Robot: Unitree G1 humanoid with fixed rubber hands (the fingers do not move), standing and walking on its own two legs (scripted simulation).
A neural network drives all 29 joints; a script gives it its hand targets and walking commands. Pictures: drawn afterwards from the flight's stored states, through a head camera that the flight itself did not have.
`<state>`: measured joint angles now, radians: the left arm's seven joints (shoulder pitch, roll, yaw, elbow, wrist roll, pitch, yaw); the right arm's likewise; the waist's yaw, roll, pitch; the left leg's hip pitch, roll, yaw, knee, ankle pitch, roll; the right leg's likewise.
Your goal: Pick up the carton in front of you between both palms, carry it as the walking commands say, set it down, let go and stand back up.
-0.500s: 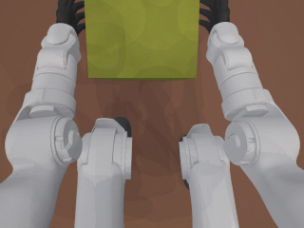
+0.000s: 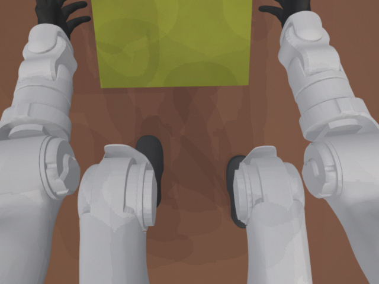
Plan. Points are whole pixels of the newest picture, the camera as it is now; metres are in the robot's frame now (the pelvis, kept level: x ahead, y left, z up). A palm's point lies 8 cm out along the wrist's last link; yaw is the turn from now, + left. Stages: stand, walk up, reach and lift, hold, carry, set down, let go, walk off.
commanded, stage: set down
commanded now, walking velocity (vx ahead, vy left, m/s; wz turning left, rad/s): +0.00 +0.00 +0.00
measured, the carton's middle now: (176, 30) +0.51 +0.08 -0.25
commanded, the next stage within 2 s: let go in 1.12 s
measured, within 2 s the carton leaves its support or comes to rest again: neither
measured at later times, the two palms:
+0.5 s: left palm out of the picture +0.51 +0.27 -0.04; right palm out of the picture +0.55 -0.10 -0.04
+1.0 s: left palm out of the picture +0.51 +0.29 +0.10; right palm out of the picture +0.55 -0.11 +0.11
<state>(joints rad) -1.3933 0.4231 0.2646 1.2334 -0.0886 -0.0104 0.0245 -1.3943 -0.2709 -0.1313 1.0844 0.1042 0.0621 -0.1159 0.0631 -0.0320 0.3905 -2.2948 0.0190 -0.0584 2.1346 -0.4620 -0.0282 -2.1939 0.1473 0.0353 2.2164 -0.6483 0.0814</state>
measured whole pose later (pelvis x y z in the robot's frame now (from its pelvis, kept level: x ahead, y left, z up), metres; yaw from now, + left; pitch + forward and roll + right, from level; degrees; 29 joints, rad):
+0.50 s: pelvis +0.01 +0.01 +0.08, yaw +1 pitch +43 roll -3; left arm -1.21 0.36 0.25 0.98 -0.09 0.10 0.02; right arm -1.21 -0.21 -0.22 0.91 0.07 0.14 -0.14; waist 0.05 -0.03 0.06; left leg -2.19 -0.01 -0.06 1.88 -0.45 -0.02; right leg -2.07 0.09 0.02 1.94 -0.62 0.06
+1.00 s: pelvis +0.04 +0.01 +0.20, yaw +1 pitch +46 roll -4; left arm -1.02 0.31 0.30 0.81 -0.02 0.15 -0.03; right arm -1.02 -0.18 -0.25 0.75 0.02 0.17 -0.09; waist 0.04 -0.02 -0.09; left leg -1.86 -0.02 -0.06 1.42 -0.37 -0.01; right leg -1.76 0.07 0.04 1.46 -0.51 0.05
